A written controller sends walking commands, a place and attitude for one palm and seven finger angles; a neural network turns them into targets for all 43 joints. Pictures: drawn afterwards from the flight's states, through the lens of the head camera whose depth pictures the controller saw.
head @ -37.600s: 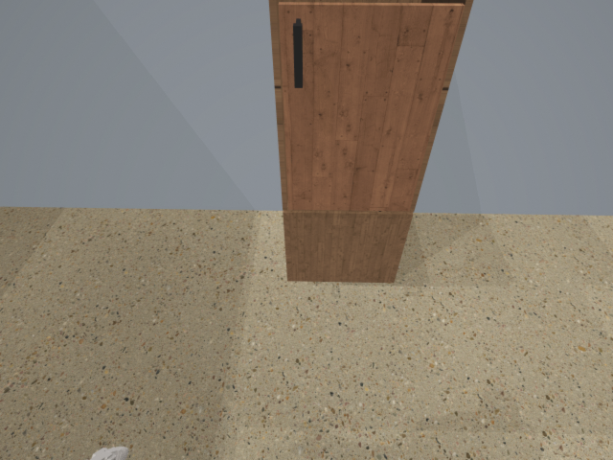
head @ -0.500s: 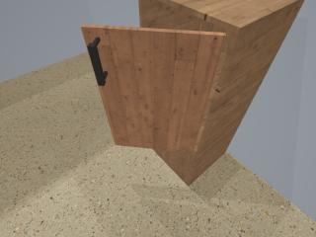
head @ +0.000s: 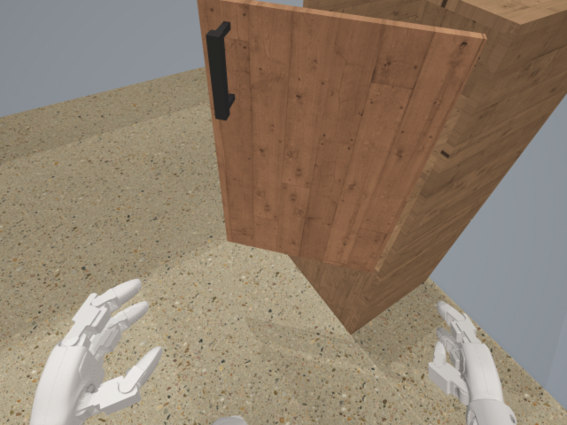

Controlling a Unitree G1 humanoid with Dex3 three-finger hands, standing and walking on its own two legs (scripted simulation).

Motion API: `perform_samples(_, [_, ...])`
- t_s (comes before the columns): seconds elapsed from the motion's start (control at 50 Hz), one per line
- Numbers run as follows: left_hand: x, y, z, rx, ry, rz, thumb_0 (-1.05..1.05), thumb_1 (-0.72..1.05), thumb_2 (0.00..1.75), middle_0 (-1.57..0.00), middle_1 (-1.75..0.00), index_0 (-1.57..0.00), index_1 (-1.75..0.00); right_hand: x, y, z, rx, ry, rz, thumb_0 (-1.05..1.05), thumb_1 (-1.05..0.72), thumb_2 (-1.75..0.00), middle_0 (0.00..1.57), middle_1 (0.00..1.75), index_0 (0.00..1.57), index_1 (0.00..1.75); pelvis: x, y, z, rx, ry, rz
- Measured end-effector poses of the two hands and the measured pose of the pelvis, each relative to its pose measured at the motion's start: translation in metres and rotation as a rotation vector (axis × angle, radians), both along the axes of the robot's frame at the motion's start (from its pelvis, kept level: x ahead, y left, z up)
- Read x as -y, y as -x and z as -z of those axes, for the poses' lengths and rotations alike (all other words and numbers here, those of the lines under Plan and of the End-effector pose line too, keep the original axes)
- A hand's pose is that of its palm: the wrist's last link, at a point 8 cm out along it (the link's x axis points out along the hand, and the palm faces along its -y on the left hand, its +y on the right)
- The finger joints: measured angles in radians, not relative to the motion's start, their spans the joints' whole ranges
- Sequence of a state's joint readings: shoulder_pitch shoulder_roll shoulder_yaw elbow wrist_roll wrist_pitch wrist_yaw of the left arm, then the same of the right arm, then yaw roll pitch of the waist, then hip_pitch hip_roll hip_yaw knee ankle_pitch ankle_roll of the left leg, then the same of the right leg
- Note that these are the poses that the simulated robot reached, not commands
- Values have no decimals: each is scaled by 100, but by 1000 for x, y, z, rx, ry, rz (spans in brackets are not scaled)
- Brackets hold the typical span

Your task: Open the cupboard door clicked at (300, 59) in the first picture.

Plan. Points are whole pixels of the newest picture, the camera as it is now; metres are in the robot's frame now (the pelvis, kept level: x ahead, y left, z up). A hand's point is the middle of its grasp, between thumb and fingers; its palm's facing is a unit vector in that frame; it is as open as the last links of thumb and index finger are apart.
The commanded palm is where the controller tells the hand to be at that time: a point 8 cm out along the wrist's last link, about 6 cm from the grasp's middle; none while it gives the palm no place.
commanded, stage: raise the hand with hooked fingers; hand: left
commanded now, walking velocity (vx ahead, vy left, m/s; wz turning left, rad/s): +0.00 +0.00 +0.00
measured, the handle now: (223, 72) +0.56 +0.18 +0.21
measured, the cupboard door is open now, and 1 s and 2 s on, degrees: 43 43 43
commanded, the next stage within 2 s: move the hooked fingers beside the handle in 1.54 s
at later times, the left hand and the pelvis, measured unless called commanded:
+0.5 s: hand (119, 271) +0.24 +0.23 +0.13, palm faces -0.06 -0.99 -0.10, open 12.4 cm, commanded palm +0.22 +0.29 +0.15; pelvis +0.01 +0.02 +0.03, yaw -1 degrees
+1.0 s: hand (64, 171) +0.29 +0.27 +0.23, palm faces +0.02 -0.99 -0.11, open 13.9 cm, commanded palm +0.27 +0.32 +0.23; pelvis +0.01 +0.00 +0.05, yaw -1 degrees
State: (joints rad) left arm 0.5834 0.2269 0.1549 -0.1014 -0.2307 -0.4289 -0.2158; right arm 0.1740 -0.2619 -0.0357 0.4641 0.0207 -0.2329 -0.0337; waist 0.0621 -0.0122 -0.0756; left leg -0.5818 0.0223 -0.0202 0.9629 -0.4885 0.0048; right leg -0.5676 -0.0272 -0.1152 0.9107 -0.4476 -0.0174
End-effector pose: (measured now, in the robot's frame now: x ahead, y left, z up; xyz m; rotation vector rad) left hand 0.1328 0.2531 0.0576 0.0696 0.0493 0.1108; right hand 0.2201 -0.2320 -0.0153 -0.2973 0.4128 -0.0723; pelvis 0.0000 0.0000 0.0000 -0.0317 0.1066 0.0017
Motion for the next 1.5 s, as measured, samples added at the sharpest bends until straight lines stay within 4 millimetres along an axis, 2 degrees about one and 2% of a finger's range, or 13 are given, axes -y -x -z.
perform_samples(0.1, [11,-42,-39,179,-42,164,2,33,66,-24,-67,-24,-66,-33,17,35,-99,-79,-37,2,-91,-89,20,30,20,29,-7,4,1,-3,17,-16])
perform_samples(0.2, [15,-84,-33,-16,-28,309,1,22,61,-25,-74,-25,-74,-41,53,48,-192,-165,68,2,-90,-89,20,30,20,30,-11,0,-9,-6,0,17])
perform_samples(0.26, [-1,-89,-37,-74,11,241,1,15,58,-26,-79,-26,-79,-34,70,45,-218,-166,132,2,-90,-89,20,30,20,30,-13,-6,-16,3,-9,35])
perform_samples(0.34, [-25,-85,-62,22,-2,113,1,6,54,-27,-85,-27,-84,-17,82,38,-232,-116,156,2,-90,-89,20,30,20,30,-14,-11,-22,17,-9,36])
perform_samples(0.42, [-32,-84,-78,98,-37,100,1,-4,50,-27,-91,-27,-90,-2,80,32,-226,-55,135,2,-90,-89,20,30,20,30,-15,-11,-24,33,-3,20])
perform_samples(0.56, [-35,-103,-79,24,-33,190,0,-20,43,-28,-101,-28,-101,9,58,10,-132,-19,145,2,-91,-89,20,30,20,30,-14,-10,-31,68,-6,19])
perform_samples(0.7, [-62,-115,-130,174,-33,98,0,-36,36,-30,-112,-30,-111,-3,36,-9,-44,-47,97,2,-91,-89,20,30,20,29,-9,-14,-38,110,-7,17])
perform_samples(0.76, [-67,-120,-138,159,-29,98,0,-42,34,-30,-115,-30,-115,-9,30,-9,-43,-67,72,2,-91,-89,20,30,20,30,-8,-13,-41,120,-9,13])
perform_samples(0.88, [-66,-130,-135,38,-27,129,0,-47,31,-30,-119,-30,-118,-14,33,-2,-85,-88,56,2,-91,-89,20,30,20,30,-6,-10,-44,127,-15,14])
perform_samples(1.06, [-81,-147,-187,186,-48,89,-1,-49,30,-31,-120,-31,-120,-5,49,6,-148,-85,74,2,-90,-89,20,30,20,30,2,-11,-48,142,-18,12])
perform_samples(1.26, [-62,-161,-161,46,-11,172,-1,-50,30,-30,-120,-30,-120,19,62,9,-173,-74,129,2,-91,-89,20,30,20,30,3,-9,-48,120,-26,32])
perform_samples(1.38, [-64,-154,-170,157,-13,109,-1,-49,30,-31,-120,-31,-120,21,59,1,-145,-59,131,2,-91,-89,20,30,20,29,6,-12,-48,136,-25,33])
perform_samples(1.5, [-71,-155,-171,97,-26,92,-1,-50,30,-30,-120,-31,-120,16,50,0,-126,-72,118,2,-91,-89,20,30,20,30,6,-10,-49,138,-25,25])
